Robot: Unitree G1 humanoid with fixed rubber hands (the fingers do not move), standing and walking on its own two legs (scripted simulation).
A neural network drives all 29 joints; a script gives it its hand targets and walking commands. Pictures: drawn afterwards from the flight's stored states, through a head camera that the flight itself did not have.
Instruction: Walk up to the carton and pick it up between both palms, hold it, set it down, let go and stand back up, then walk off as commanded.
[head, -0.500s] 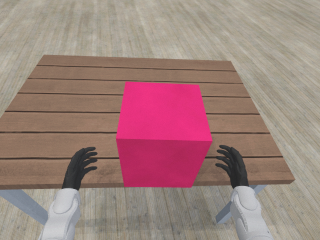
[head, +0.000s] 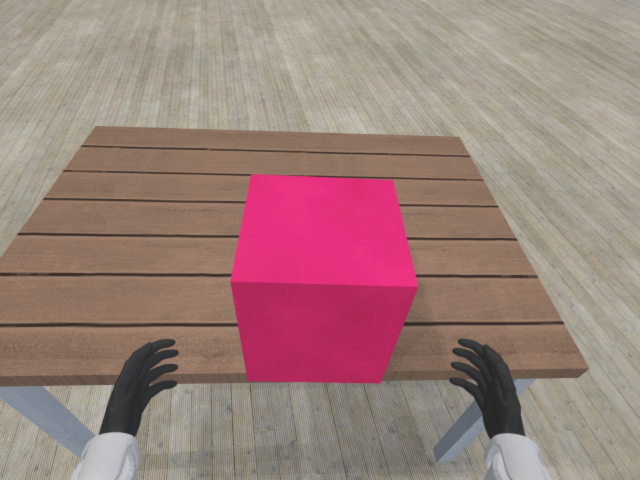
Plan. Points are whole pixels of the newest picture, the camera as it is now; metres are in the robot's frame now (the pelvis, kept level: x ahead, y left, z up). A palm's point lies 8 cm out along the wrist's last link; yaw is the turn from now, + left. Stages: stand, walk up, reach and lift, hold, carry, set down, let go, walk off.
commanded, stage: set down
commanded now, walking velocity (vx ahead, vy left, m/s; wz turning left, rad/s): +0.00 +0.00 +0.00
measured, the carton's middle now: (318, 283) +0.40 +0.00 +0.01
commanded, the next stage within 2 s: let go in 1.46 s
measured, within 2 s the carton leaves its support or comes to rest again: neither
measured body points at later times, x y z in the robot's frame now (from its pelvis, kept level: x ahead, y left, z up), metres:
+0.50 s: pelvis +0.01 -0.01 +0.00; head +0.00 +0.00 +0.45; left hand +0.19 +0.22 -0.03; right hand +0.20 -0.23 +0.00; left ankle +0.02 +0.11 -0.75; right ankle +0.00 -0.11 -0.75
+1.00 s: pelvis +0.02 -0.01 +0.00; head +0.02 +0.00 +0.45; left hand +0.18 +0.23 -0.06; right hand +0.19 -0.23 -0.04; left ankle +0.02 +0.11 -0.75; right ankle +0.00 -0.11 -0.75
